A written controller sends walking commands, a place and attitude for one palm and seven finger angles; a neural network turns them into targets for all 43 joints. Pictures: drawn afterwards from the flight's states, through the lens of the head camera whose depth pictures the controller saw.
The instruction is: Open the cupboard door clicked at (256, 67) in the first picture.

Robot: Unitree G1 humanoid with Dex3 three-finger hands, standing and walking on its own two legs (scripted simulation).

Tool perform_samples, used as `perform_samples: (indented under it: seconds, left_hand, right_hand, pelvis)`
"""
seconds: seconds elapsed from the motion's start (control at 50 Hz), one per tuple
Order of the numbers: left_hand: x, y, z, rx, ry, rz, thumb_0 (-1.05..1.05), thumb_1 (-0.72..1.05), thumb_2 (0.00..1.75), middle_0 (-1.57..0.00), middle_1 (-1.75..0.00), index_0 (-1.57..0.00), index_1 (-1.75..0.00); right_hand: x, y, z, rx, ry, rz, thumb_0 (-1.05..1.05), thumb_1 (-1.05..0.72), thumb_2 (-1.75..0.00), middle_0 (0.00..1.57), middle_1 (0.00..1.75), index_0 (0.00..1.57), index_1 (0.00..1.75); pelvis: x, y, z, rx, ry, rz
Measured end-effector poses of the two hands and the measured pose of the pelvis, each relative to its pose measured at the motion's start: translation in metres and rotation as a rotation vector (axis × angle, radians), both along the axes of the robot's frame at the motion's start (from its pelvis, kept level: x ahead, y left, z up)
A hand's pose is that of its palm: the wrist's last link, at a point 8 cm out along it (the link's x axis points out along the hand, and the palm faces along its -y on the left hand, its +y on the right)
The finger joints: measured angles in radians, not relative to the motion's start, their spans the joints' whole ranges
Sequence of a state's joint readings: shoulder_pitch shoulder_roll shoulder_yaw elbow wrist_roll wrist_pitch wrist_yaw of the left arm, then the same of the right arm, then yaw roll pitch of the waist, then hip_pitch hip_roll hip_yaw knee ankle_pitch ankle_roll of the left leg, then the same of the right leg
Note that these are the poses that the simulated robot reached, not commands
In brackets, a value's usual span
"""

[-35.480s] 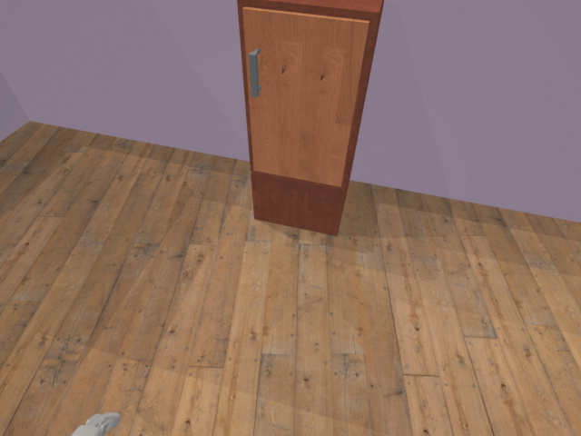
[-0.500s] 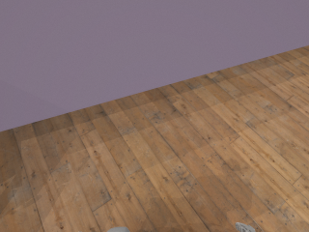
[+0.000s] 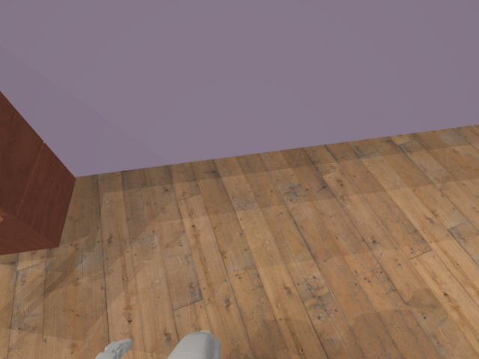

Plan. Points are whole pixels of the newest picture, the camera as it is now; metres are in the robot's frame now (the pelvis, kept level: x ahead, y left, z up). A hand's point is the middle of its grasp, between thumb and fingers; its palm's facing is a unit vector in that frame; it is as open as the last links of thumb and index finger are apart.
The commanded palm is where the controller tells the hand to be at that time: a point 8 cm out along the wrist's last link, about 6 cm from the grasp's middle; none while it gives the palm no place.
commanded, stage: turn to face it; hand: left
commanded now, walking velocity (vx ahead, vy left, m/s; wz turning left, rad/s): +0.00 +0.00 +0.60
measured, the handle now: out of the picture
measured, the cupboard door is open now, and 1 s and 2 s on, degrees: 48 48 48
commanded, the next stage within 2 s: take the last steps up to it in 1.46 s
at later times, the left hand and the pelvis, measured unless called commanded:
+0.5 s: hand out of the picture +0.05 +0.22 -0.16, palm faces +0.31 -0.90 -0.30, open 7.4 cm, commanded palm none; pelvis +0.01 -0.03 -0.01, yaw +18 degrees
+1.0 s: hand out of the picture -0.03 +0.18 -0.18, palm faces +0.60 -0.76 -0.25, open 7.4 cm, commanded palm none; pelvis +0.03 -0.03 -0.01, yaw +37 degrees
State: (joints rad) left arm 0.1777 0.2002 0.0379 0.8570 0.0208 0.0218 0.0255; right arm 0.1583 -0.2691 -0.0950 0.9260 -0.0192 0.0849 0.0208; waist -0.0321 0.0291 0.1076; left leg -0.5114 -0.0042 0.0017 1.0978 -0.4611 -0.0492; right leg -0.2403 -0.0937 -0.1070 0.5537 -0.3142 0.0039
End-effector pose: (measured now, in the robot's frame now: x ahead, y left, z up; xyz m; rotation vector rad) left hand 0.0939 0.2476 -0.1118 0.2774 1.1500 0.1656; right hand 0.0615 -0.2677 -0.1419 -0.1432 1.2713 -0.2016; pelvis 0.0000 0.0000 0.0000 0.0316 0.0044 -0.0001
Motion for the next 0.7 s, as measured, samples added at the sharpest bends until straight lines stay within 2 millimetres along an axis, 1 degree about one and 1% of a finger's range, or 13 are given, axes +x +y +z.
perform_samples:
  seconds: [0.06,0.12,0.16,0.2,0.24,0.28,0.34,0.44,0.48,0.52,0.56,0.64,0.7]
  left_hand:
    - [-0.019,-0.007,-0.006,-0.034,0.029,0.044,0.0,0.9,0.89,-0.21,-0.3,-0.2,-0.3]
    - [-0.038,-0.007,-0.016,-0.068,0.049,0.098,0.0,0.9,0.89,-0.21,-0.3,-0.2,-0.3]
    - [-0.052,-0.002,-0.026,-0.087,0.062,0.141,0.0,0.9,0.89,-0.21,-0.3,-0.2,-0.3]
    - [-0.065,0.006,-0.04,-0.102,0.075,0.187,0.0,0.9,0.89,-0.21,-0.3,-0.2,-0.3]
    - [-0.076,0.014,-0.046,-0.096,0.103,0.224,0.01,0.9,0.89,-0.21,-0.3,-0.2,-0.3]
    - [-0.081,0.02,-0.044,-0.085,0.116,0.253,0.01,0.9,0.89,-0.21,-0.3,-0.2,-0.3]
    - [-0.082,0.024,-0.034,-0.07,0.099,0.286,0.01,0.9,0.89,-0.21,-0.3,-0.2,-0.3]
    - [-0.075,0.022,-0.016,-0.03,0.041,0.321,0.01,0.9,0.89,-0.2,-0.3,-0.2,-0.3]
    - [-0.071,0.016,-0.011,-0.011,0.015,0.335,0.01,0.9,0.89,-0.2,-0.3,-0.2,-0.3]
    - [-0.07,0.01,-0.01,0.016,-0.017,0.347,0.01,0.9,0.89,-0.2,-0.3,-0.2,-0.3]
    - [-0.075,0.0,-0.007,0.028,-0.024,0.368,0.0,0.9,0.89,-0.2,-0.3,-0.2,-0.3]
    - [-0.089,-0.02,-0.003,0.004,-0.001,0.424,0.0,0.9,0.89,-0.2,-0.3,-0.2,-0.3]
    - [-0.099,-0.034,-0.006,-0.032,0.016,0.465,0.0,0.9,0.89,-0.2,-0.3,-0.2,-0.3]
  right_hand:
    - [0.019,0.002,0.008,-0.002,-0.01,0.05,0.01,-0.91,-0.9,0.2,0.3,0.2,0.3]
    - [0.042,0.011,0.013,-0.013,-0.03,0.118,0.01,-0.91,-0.9,0.2,0.3,0.2,0.3]
    - [0.06,0.019,0.014,-0.026,-0.053,0.167,0.01,-0.91,-0.9,0.2,0.3,0.2,0.3]
    - [0.076,0.028,0.011,-0.044,-0.093,0.215,0.01,-0.9,-0.9,0.2,0.3,0.2,0.3]
    - [0.086,0.035,0.013,-0.053,-0.112,0.252,0.01,-0.9,-0.9,0.2,0.3,0.2,0.3]
    - [0.09,0.04,0.016,-0.058,-0.113,0.282,0.01,-0.9,-0.9,0.2,0.3,0.2,0.3]
    - [0.091,0.042,0.018,-0.056,-0.094,0.313,0.01,-0.9,-0.9,0.2,0.3,0.2,0.3]
    - [0.093,0.035,0.012,-0.029,-0.057,0.348,0.01,-0.9,-0.9,0.2,0.3,0.21,0.3]
    - [0.097,0.028,0.005,-0.015,-0.044,0.358,0.01,-0.9,-0.9,0.2,0.3,0.21,0.3]
    - [0.103,0.02,-0.005,0.0,-0.036,0.365,0.01,-0.9,-0.9,0.21,0.3,0.21,0.3]
    - [0.111,0.014,-0.01,0.004,-0.023,0.38,0.01,-0.9,-0.9,0.2,0.3,0.21,0.3]
    - [0.13,0.012,-0.003,0.003,-0.01,0.425,0.01,-0.9,-0.9,0.2,0.3,0.2,0.3]
    - [0.145,0.019,0.007,0.0,-0.016,0.469,0.01,-0.9,-0.9,0.2,0.3,0.2,0.3]
  pelvis:
    - [0.001,-0.003,0.003,0.012,0.0,0.041]
    - [0.002,-0.001,0.001,0.01,0.0,0.083]
    - [0.003,0.003,-0.004,0.002,-0.001,0.115]
    - [0.004,0.009,-0.014,-0.015,0.005,0.146]
    - [0.002,0.009,-0.016,-0.011,0.003,0.167]
    - [0.002,0.007,-0.013,-0.017,0.005,0.187]
    - [0.002,0.002,-0.007,-0.03,0.011,0.221]
    - [0.007,-0.011,-0.003,-0.038,0.014,0.273]
    - [0.01,-0.02,-0.005,-0.037,0.015,0.297]
    - [0.015,-0.031,-0.012,-0.021,0.021,0.322]
    - [0.016,-0.036,-0.012,-0.022,0.009,0.353]
    - [0.022,-0.04,-0.004,-0.01,0.0,0.414]
    - [0.027,-0.041,0.002,0.007,0.003,0.457]
